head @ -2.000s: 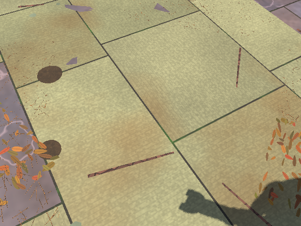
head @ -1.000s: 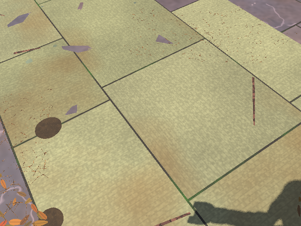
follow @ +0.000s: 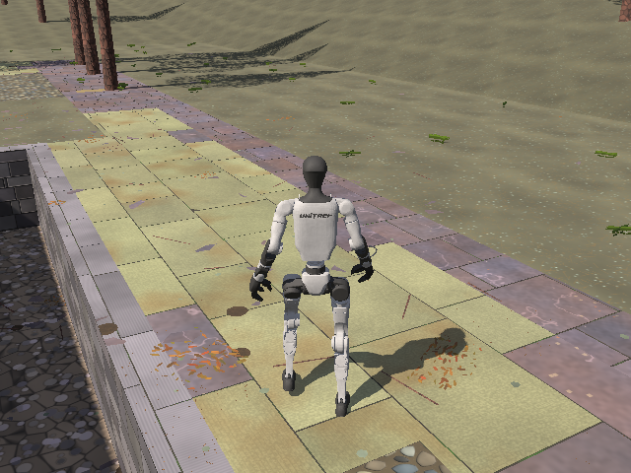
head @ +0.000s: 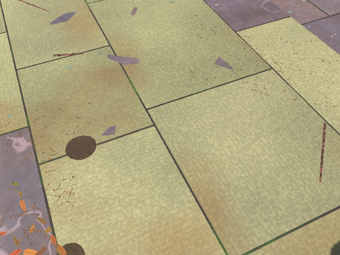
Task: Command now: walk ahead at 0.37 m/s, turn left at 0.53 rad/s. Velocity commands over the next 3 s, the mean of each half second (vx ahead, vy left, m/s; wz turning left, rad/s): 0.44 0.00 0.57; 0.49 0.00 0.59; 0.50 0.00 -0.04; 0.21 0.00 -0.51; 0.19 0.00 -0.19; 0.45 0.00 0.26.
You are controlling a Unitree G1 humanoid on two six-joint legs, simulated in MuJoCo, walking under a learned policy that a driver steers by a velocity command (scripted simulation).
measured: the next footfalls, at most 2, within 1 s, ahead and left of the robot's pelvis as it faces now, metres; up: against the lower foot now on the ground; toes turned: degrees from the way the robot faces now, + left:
left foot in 0.12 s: +0.16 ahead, +0.15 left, +0.00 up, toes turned +7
right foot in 0.62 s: +0.52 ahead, +0.04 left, +0.00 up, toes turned +25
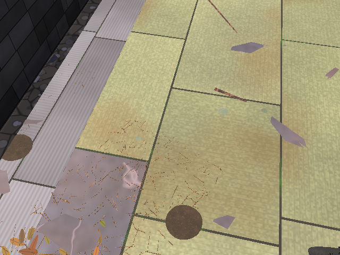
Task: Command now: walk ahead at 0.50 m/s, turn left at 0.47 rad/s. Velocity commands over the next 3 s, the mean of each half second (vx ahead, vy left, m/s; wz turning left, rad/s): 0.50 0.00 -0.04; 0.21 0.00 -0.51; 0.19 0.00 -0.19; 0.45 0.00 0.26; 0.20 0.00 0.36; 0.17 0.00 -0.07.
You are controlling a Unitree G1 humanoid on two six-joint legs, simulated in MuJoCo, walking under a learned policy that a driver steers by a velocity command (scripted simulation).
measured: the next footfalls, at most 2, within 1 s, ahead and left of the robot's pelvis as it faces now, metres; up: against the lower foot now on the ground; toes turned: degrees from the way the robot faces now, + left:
left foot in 0.12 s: +0.24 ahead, +0.14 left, +0.00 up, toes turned +4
right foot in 0.64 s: +0.54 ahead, -0.09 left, +0.00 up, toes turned -12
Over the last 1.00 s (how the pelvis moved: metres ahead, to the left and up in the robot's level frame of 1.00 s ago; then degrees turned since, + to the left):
0.50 0.17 0.00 36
